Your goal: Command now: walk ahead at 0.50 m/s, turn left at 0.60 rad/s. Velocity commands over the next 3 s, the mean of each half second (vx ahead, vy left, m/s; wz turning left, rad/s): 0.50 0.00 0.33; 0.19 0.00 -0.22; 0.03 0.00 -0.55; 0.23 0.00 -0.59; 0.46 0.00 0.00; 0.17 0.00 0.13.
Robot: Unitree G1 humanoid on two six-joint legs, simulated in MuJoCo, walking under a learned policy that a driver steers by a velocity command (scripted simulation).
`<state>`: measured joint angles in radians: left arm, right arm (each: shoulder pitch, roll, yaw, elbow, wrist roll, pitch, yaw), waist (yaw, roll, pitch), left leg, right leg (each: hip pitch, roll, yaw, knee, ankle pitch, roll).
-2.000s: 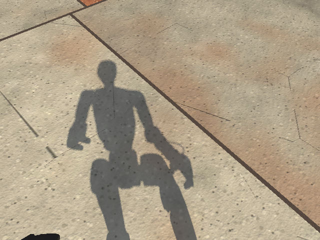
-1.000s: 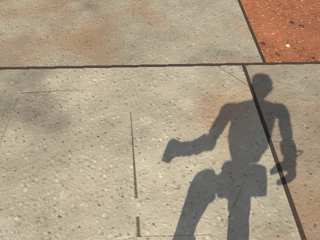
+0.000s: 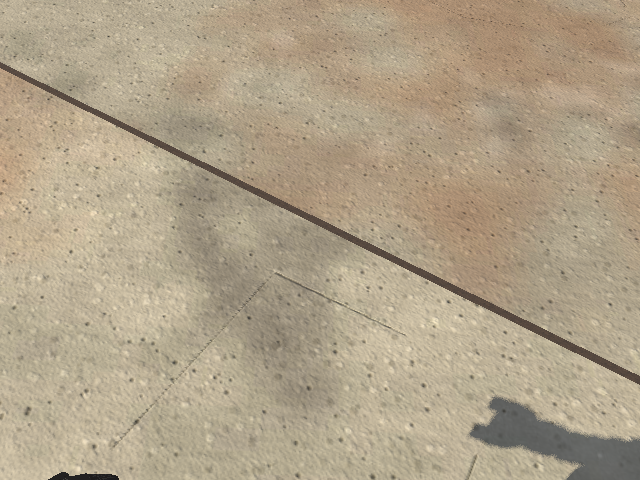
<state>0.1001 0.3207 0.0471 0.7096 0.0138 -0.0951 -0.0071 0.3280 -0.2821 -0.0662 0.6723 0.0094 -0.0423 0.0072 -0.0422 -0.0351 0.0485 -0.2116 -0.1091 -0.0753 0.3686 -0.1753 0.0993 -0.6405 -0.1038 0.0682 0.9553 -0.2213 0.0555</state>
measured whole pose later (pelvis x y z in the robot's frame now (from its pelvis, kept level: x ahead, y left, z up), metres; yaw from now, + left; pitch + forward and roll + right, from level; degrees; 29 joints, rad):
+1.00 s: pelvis +0.44 +0.01 -0.01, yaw -2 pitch +1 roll +2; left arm 0.23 0.32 0.07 0.74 -0.01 0.06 0.03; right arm 0.10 -0.26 -0.06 0.76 -0.02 -0.02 -0.02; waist 0.01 -0.02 0.05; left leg -0.32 0.03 0.14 0.42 -0.13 0.03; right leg -0.52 -0.07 -0.01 0.91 -0.36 0.06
